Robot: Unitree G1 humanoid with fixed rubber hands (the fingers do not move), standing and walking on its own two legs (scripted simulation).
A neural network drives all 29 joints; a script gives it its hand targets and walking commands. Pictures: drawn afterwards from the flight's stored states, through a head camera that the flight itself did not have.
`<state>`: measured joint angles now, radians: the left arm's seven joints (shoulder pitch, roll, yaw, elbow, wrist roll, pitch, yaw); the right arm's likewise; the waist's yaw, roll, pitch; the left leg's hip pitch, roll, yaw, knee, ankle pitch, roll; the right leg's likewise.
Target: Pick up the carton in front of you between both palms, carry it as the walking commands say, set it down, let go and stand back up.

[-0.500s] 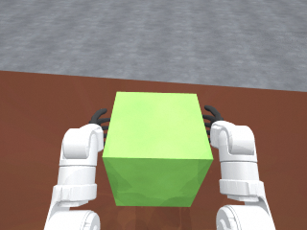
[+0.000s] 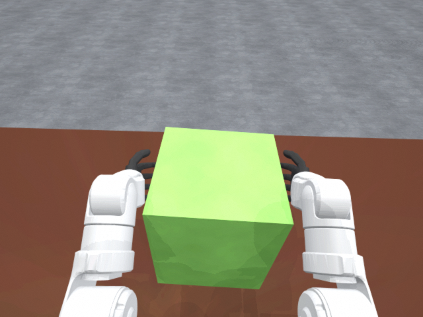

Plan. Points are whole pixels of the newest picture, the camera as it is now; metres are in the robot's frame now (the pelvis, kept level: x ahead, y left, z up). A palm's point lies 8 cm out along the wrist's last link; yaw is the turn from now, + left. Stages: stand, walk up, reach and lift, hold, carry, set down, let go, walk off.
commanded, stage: carry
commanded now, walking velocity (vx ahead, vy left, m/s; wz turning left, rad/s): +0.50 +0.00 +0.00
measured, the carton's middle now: (214, 210) +0.34 -0.01 +0.02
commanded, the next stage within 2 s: none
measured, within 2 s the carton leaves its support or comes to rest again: neither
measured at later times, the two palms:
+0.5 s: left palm (161, 104) +0.65 +0.12 +0.06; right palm (271, 99) +0.67 -0.18 +0.06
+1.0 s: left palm (162, 64) +0.97 +0.16 +0.01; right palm (244, 63) +0.97 -0.14 +0.02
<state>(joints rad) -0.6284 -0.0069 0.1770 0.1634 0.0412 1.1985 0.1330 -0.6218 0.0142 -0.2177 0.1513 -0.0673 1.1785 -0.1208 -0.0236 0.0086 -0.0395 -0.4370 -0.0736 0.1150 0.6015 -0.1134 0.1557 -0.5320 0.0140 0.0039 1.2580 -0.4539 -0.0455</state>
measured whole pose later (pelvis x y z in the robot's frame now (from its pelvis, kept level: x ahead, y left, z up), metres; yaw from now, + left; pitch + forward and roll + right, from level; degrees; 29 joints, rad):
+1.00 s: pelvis +0.62 +0.01 -0.10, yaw +0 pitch +4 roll -1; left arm -0.63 0.01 0.17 0.21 0.02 1.17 0.13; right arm -0.64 0.03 -0.22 0.19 -0.10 1.16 -0.11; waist 0.00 0.00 -0.07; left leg -0.49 -0.07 0.11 0.62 -0.08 0.15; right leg -0.43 0.06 -0.01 1.31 -0.51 -0.05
